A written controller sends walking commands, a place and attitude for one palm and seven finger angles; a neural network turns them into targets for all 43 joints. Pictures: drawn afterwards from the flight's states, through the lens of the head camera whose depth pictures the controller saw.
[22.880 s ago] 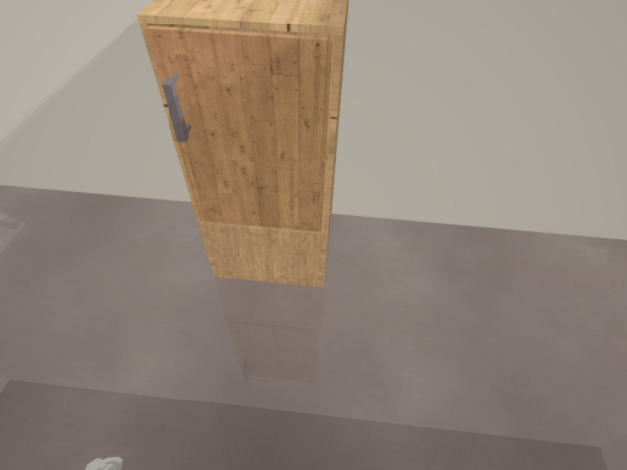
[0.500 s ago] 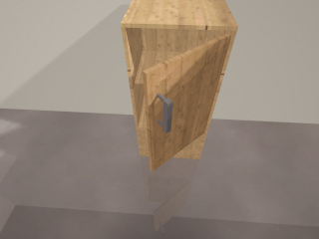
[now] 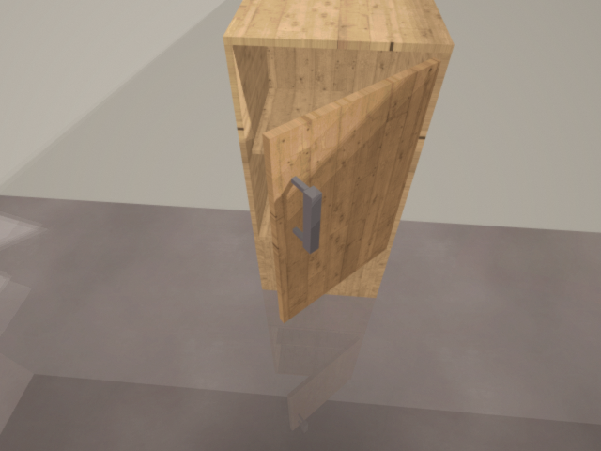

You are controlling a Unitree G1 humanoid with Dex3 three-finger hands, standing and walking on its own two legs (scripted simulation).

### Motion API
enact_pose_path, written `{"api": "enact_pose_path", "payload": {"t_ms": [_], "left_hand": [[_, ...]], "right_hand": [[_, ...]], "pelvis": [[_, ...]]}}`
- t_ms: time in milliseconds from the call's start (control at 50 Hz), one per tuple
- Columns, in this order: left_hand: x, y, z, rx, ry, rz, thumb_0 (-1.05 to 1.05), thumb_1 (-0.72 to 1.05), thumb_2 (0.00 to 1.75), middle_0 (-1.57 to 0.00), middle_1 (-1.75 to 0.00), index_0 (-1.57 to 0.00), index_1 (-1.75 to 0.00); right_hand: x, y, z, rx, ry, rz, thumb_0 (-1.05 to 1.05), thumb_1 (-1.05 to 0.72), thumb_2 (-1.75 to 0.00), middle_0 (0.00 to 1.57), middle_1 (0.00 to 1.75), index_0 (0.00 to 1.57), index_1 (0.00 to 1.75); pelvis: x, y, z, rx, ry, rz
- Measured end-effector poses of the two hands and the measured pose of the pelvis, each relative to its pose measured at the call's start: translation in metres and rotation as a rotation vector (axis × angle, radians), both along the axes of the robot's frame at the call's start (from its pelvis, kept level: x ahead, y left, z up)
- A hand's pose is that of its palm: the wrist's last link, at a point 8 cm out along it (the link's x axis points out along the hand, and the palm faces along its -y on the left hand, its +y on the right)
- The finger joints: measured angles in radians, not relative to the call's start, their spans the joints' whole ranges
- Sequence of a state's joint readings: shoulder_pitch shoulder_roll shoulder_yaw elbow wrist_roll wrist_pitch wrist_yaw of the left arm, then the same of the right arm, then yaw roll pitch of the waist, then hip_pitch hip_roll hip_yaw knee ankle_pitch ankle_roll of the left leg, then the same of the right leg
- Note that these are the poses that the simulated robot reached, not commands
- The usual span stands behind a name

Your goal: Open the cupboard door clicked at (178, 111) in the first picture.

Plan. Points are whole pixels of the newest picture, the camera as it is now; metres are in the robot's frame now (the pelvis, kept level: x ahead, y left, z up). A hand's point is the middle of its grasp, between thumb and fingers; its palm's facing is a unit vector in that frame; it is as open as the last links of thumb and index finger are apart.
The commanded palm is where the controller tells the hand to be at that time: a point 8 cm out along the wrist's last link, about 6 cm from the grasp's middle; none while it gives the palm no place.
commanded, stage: look to check the result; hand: left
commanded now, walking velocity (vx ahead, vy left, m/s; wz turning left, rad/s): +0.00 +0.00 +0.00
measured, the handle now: (304, 215) +0.50 +0.03 -0.01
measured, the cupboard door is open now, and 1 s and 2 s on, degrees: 43 43 43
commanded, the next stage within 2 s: walk to a spot facing it in 0.14 s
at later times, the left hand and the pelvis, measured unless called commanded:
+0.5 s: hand out of the picture +0.01 +0.18 -0.18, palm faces +0.00 -0.98 -0.20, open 7.4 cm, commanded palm none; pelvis +0.00 +0.00 -0.01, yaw -5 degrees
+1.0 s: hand out of the picture +0.13 +0.15 -0.17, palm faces -0.29 -0.91 -0.29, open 7.4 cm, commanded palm none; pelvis -0.01 -0.03 -0.01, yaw -21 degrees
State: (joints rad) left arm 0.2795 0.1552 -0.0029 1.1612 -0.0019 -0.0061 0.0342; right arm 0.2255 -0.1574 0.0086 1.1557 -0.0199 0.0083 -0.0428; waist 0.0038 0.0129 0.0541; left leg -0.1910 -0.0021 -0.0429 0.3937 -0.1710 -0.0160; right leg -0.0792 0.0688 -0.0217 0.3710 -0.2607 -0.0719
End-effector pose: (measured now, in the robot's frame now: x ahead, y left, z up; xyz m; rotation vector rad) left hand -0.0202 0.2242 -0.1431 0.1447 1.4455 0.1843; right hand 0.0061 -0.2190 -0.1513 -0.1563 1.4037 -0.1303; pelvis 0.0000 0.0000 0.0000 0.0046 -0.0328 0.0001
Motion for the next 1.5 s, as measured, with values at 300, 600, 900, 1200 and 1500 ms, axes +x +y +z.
{"api": "enact_pose_path", "payload": {"t_ms": [300, 600, 900, 1200, 1500], "left_hand": [[0.015, -0.008, -0.002, -0.012, -0.033, -0.004, 0.00, 0.91, 0.90, -0.20, -0.30, -0.20, -0.30], [0.050, 0.013, -0.012, -0.004, -0.023, -0.090, 0.00, 0.91, 0.90, -0.20, -0.30, -0.20, -0.30], [0.147, -0.011, 0.008, 0.081, -0.220, -0.332, 0.00, 0.91, 0.90, -0.20, -0.30, -0.20, -0.30], [0.188, -0.045, -0.009, -0.031, -0.171, -0.496, 0.01, 0.91, 0.90, -0.20, -0.30, -0.20, -0.30], [0.236, -0.130, 0.006, 0.001, -0.253, -0.740, 0.00, 0.91, 0.90, -0.20, -0.30, -0.20, -0.30]], "right_hand": [[0.008, -0.005, 0.002, -0.009, -0.014, 0.001, 0.01, -0.91, -0.90, 0.20, 0.30, 0.20, 0.29], [-0.015, -0.012, -0.001, -0.065, -0.027, -0.154, 0.01, -0.91, -0.90, 0.20, 0.30, 0.20, 0.29], [-0.043, -0.059, -0.017, -0.059, -0.077, -0.290, 0.01, -0.91, -0.90, 0.20, 0.30, 0.20, 0.29], [-0.027, -0.066, 0.020, -0.164, -0.240, -0.390, 0.00, -0.91, -0.90, 0.20, 0.30, 0.20, 0.29], [-0.137, -0.084, -0.006, -0.117, -0.057, -0.653, 0.01, -0.91, -0.90, 0.20, 0.30, 0.20, 0.29]], "pelvis": [[0.005, -0.004, 0.000, 0.002, 0.001, -0.002], [0.002, 0.003, -0.011, 0.000, 0.024, -0.122], [-0.015, -0.024, -0.021, 0.011, 0.032, -0.290], [-0.001, -0.022, -0.014, 0.013, 0.068, -0.475], [-0.012, -0.062, -0.019, 0.016, 0.040, -0.661]]}}
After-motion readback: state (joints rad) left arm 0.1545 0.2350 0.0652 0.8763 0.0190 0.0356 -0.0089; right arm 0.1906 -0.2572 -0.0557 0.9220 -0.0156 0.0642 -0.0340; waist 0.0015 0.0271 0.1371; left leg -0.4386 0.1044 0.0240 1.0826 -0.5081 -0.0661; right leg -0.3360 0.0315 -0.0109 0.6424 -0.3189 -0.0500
